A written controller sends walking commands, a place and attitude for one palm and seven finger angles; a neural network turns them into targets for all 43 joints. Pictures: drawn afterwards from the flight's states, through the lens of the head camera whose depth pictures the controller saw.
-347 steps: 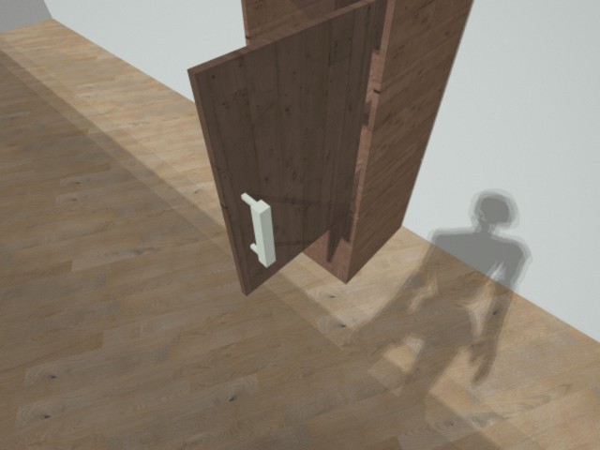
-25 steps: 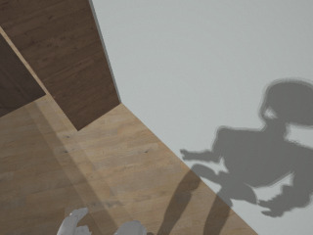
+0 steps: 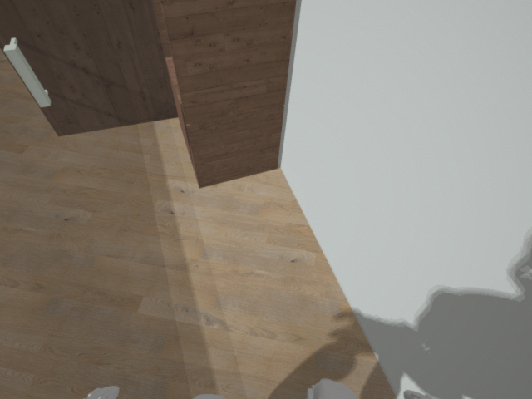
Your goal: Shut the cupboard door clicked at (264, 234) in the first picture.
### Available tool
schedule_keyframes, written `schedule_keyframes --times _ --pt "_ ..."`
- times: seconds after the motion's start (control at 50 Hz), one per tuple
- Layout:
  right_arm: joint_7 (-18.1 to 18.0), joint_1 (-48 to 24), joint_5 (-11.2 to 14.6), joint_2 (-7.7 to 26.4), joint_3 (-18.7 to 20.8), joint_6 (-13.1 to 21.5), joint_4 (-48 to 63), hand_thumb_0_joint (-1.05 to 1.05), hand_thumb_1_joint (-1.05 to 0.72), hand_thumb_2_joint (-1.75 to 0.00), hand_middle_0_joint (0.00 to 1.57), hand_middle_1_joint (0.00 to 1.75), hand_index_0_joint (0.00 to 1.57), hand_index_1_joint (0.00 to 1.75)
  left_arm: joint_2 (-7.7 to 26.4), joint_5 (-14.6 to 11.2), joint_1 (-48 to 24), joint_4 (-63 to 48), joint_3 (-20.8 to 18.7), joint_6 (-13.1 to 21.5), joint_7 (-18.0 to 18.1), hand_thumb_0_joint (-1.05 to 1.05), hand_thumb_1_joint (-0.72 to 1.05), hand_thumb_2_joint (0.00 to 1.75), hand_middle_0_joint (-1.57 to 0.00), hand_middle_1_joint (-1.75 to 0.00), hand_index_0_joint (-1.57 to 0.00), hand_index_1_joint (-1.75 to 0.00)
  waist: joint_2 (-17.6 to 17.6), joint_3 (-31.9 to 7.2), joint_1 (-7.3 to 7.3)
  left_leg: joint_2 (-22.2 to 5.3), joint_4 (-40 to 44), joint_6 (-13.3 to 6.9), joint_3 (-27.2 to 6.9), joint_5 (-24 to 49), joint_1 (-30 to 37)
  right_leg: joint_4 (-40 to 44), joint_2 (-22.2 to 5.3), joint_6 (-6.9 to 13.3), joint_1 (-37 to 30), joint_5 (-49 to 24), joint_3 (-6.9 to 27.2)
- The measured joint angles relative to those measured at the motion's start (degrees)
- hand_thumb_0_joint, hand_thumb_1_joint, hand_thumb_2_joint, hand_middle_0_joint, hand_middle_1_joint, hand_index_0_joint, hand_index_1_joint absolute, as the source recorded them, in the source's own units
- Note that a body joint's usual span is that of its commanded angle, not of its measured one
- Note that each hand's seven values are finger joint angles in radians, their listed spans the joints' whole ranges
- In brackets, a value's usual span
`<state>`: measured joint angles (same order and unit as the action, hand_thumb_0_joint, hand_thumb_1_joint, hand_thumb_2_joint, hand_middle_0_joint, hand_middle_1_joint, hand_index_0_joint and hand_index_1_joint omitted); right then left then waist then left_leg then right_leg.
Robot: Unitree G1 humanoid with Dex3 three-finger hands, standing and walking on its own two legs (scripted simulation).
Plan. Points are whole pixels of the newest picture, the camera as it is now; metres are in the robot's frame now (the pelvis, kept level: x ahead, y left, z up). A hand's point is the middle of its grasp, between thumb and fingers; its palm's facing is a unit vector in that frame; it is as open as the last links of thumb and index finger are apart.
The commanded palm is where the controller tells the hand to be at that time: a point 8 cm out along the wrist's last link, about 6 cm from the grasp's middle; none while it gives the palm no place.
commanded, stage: turn to face it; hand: left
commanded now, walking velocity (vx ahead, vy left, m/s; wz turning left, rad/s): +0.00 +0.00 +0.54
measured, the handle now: (30, 73) +0.86 +0.71 -0.09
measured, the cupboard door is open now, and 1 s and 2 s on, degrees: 87 87 87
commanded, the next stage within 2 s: take the last steps up to it in 0.40 s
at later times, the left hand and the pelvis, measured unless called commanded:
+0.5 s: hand out of the picture -0.01 +0.17 -0.19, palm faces +0.30 -0.93 -0.20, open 7.3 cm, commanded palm none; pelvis +0.01 -0.03 -0.01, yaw +15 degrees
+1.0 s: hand out of the picture -0.02 +0.15 -0.15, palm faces +0.46 -0.86 -0.21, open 7.3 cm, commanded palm none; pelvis +0.07 -0.01 +0.01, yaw +25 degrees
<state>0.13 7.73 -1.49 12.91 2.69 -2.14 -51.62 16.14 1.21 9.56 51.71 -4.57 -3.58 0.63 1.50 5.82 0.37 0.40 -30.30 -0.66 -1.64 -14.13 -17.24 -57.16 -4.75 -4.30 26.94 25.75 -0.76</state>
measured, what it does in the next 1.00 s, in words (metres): steps on the spot, turning left: right foot, then left foot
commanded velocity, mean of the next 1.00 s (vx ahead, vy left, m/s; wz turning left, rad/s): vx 0.16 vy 0.08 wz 0.28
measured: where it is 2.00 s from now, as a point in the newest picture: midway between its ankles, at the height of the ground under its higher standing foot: (198, 333)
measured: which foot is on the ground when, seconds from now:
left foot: down 0.00-0.12, up 0.14-0.44, down 0.46-0.76, up 0.78-1.00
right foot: up 0.00-0.12, down 0.14-0.46, up 0.48-0.74, down 0.76-1.00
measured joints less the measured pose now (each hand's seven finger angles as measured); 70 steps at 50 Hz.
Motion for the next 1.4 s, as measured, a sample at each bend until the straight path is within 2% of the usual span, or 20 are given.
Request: schedule_keyframes --times 0.12,0.16,0.22,0.26,0.4,0.46,0.52,0.6,0.72,0.76,0.8,0.86,0.9,1.02,1.14,1.16,1.2,1.26,1.32,1.4 --pt "0.34 1.08 0.19 0.09 0.59 -1.25 -0.49 0.01 -0.91 -0.9 0.21 0.3 0.2 0.3 -0.95 -0.22 -0.59 -2.1 0.83 1.62 -0.13 0.0 0.91 0.89 -0.2 -0.3 -0.2 -0.3 -2.23 -0.72 -0.91 0.59 -2.81 2.21 -4.49 -0.94 -1.86 21.04 2.42 0.77 -8.7 -5.63 -0.77" --pt "0.44 1.08 0.58 0.77 1.2 -1.73 -0.71 0.01 -0.91 -0.9 0.21 0.3 0.2 0.3 -1.98 0.28 -0.38 -2.4 1.18 2.72 0.18 0.0 0.91 0.89 -0.2 -0.3 -0.2 -0.3 -3.22 -0.65 -0.92 0.94 -10.13 2.06 -4.71 -7.62 -4.75 22.69 2.37 3.17 -9.59 -7.7 -1.85" --pt "0.55 0.59 0.54 1.79 1.92 -2.63 -1.47 0.01 -0.91 -0.9 0.2 0.3 0.2 0.3 -4.08 0.46 0.46 -2.27 1.95 3.04 0.6 0.0 0.91 0.89 -0.2 -0.3 -0.2 -0.3 -3.74 0.01 -1.15 1.52 -27.49 2.23 -2.11 -13.74 -9.45 22.52 1.09 4.31 -11.09 -7.02 -3.91" --pt "0.76 0.29 0.55 1.85 1.92 -2.79 -1.78 0.01 -0.91 -0.9 0.2 0.3 0.2 0.3 -4.96 0.54 1.37 -1.83 2.31 2.91 0.68 0.0 0.91 0.89 -0.2 -0.3 -0.2 -0.3 -3.0 0.07 -1.28 0.93 -31.86 2.8 0.18 -13.2 -10.22 24.33 0.17 4.29 -12.54 -7.55 -4.83" --pt "0.88 -0.85 0.98 0.36 0.75 -1.83 -2.28 0.01 -0.91 -0.9 0.2 0.3 0.19 0.3 -5.43 0.82 3.7 0.42 2.61 3.29 0.23 0.0 0.91 0.89 -0.21 -0.3 -0.21 -0.3 0.72 0.24 -0.24 -0.11 -13.59 3.19 4.85 -11.62 -2.54 26.3 -2.31 3.57 -14.54 -7.75 -8.28" --pt "0.8 -0.97 0.77 0.22 0.13 -0.49 -2.05 0.01 -0.91 -0.9 0.2 0.3 0.19 0.3 -4.86 0.13 4.94 1.55 2.12 2.82 0.08 0.0 0.91 0.89 -0.21 -0.3 -0.21 -0.3 0.65 -0.49 0.03 -0.71 -1.52 1.21 4.88 -0.4 2.17 21.83 -2.34 2.6 -12.84 -5.27 -9.9" --pt "0.12 -1.54 0.22 -1.34 -0.45 0.27 -2.25 0.01 -0.91 -0.9 0.2 0.3 0.2 0.3 -3.1 -0.1 4.25 3.46 1.59 0.88 0.39 0.0 0.91 0.89 -0.21 -0.3 -0.21 -0.3 2.74 -0.04 0.88 0.29 -3.81 -1.04 4.97 -3.24 1.51 10.42 -1.83 1.65 -8.41 4.02 -5.14" --pt "-0.92 -0.69 -0.09 -2.32 -1.17 1.02 -2.53 0.01 -0.91 -0.9 0.2 0.3 0.2 0.3 -2.45 -0.06 2.84 4.98 1.06 0.09 -0.01 0.0 0.91 0.89 -0.2 -0.3 -0.2 -0.3 1.59 -0.32 0.88 0.06 -0.99 -0.86 3.37 -2.8 2.59 2.56 0.23 1.71 -4.86 4.28 -2.24" --pt "-0.51 2.75 -0.03 -2.03 -1.01 1.13 -4.22 0.01 -0.91 -0.9 0.2 0.3 0.2 0.3 -3.45 0.19 2.19 4.03 1.06 2.02 -1.41 0.0 0.91 0.89 -0.2 -0.3 -0.2 -0.3 -2.03 -1.84 0.34 -0.46 0.22 -0.22 1.13 -2.45 3.84 14.74 1.87 2.51 -8.89 1.04 -3.6" --pt "-0.22 4.46 0.37 -1.8 -0.68 0.73 -4.72 0.01 -0.91 -0.9 0.21 0.3 0.2 0.3 -3.52 0.48 2.81 3.05 1.05 3.48 -1.64 0.0 0.91 0.89 -0.2 -0.3 -0.2 -0.3 -2.15 -2.76 0.3 0.28 -4.08 -0.29 0.71 -5.98 2.18 23.6 1.72 3.39 -12.6 -2.23 -4.06" --pt "0.18 5.23 0.4 -0.94 -0.14 -0.24 -5.78 0.01 -0.91 -0.9 0.2 0.3 0.2 0.3 -4.49 0.68 3.05 2.89 1.14 4.68 -1.17 0.0 0.91 0.89 -0.2 -0.3 -0.2 -0.3 -3.21 -2.42 0.46 0.51 -15.22 -0.06 0.35 -12.67 -1.6 22.63 1.25 4.3 -13.09 -6.6 -5.37" --pt "1.13 5.02 -0.11 0.18 0.7 -1.66 -7.11 0.01 -0.91 -0.9 0.2 0.3 0.2 0.3 -5.96 0.58 5.63 3.58 1.61 5.66 -0.57 0.0 0.91 0.89 -0.2 -0.3 -0.2 -0.3 -3.72 -2.8 0.59 -0.15 -29.96 0.87 1.03 -8.37 -8.35 25.24 0.48 4.15 -15.84 -6.09 -6.5" --pt "1.64 4.68 -0.16 0.3 1.1 -1.68 -7.05 0.01 -0.91 -0.9 0.2 0.3 0.2 0.3 -6.49 0.55 7.52 4.91 1.72 5.91 -0.37 0.0 0.91 0.89 -0.2 -0.3 -0.2 -0.3 -2.97 -3.26 0.17 -1.59 -32.91 1.8 2.04 -3.83 -11.58 29.35 -0.24 3.47 -18.11 -7.35 -6.99" --pt "2.48 3.38 0.22 0.08 1.21 -0.63 -6.03 0.01 -0.91 -0.9 0.2 0.3 0.19 0.3 -7.33 0.74 11.39 8.91 2.09 6.91 -0.51 0.0 0.91 0.89 -0.2 -0.3 -0.2 -0.3 -0.18 -2.9 0.78 -4.32 -21.08 3.12 4.62 0.76 -13.32 37.36 -3.17 1.58 -23.72 -8.92 -8.88" --pt "2.67 0.38 0.27 -0.31 0.13 1.45 -4.7 0.01 -0.91 -0.9 0.2 0.3 0.19 0.3 -7.11 0.92 14.53 11.57 1.62 6.16 -0.61 0.0 0.91 0.89 -0.2 -0.3 -0.21 -0.3 1.01 -1.46 2.74 -3.04 -2.95 1.25 8.33 0.09 -6.34 32.12 -6.36 -1.83 -25.4 -2.78 -10.06" --pt "2.48 0.22 0.05 0.03 -0.02 2.48 -3.99 0.01 -0.91 -0.9 0.2 0.3 0.19 0.3 -7.3 0.73 15.34 11.81 1.55 5.73 -0.74 0.0 0.91 0.89 -0.2 -0.3 -0.21 -0.3 0.04 -1.77 2.58 -3.38 -0.96 0.11 8.05 2.01 -5.05 26.66 -6.48 -1.04 -23.38 -0.53 -10.07" --pt "1.23 -0.7 -0.11 -1.28 -0.09 4.04 -3.56 0.01 -0.91 -0.9 0.2 0.3 0.19 0.3 -6.32 0.41 14.01 12.5 1.49 4.17 -0.7 0.0 0.91 0.89 -0.2 -0.3 -0.2 -0.3 1.19 -0.56 2.05 -2.57 -5.83 -0.95 8.65 0.96 -5.97 9.11 -6.32 1.57 -16.4 4.36 -5.23" --pt "-0.11 0.16 -0.16 -3.25 -0.82 4.82 -3.79 0.0 -0.91 -0.9 0.2 0.3 0.2 0.3 -5.18 0.3 10.45 12.27 1.14 3.14 -0.52 0.01 0.91 0.89 -0.2 -0.3 -0.2 -0.3 1.82 -0.43 1.99 -2.01 -4.91 -1.26 9.92 -1.73 -2.97 -8.97 -3.8 3.92 -5.69 1.7 -2.34" --pt "-1.38 2.55 0.13 -4.09 -0.45 5.51 -4.97 0.0 -0.93 -0.9 0.2 0.3 0.2 0.3 -4.91 0.51 6.57 10.2 0.85 3.45 -0.81 0.01 0.91 0.89 -0.2 -0.3 -0.2 -0.3 1.36 -1.2 1.52 -1.03 0.63 -1.28 10.72 -0.73 1.73 -10.07 -2.69 4.43 0.83 -2.63 -3.33" --pt "-1.22 6.08 -0.16 -2.91 -0.35 5.42 -7.25 -0.01 -0.95 -0.9 0.2 0.3 0.2 0.3 -5.39 0.57 1.76 6.79 0.87 3.91 -1.16 0.0 0.92 0.9 -0.2 -0.3 -0.2 -0.3 0.26 -2.33 0.58 0.16 6.75 -1.65 11.39 -0.28 7.61 1.73 -1.95 4.4 3.14 -6.83 -4.89"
